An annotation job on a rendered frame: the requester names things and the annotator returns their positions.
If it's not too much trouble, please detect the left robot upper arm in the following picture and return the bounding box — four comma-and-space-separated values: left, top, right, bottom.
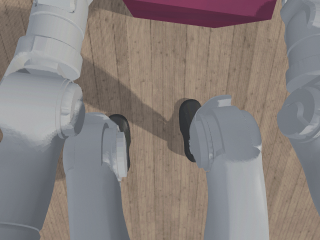
0, 72, 86, 240

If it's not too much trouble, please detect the robot right shin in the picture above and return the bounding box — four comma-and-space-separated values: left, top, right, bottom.
188, 94, 262, 159

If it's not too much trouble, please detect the robot left forearm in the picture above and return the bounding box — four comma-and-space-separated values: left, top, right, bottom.
0, 0, 93, 85

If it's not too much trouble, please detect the carton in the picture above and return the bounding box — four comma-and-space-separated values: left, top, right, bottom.
123, 0, 277, 28

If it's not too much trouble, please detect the robot right forearm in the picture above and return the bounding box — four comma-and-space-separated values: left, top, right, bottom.
280, 0, 320, 93

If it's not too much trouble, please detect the right robot thigh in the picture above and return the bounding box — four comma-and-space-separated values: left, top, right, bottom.
190, 105, 270, 240

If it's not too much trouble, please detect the right robot upper arm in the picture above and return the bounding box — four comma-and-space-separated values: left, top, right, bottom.
277, 84, 320, 217

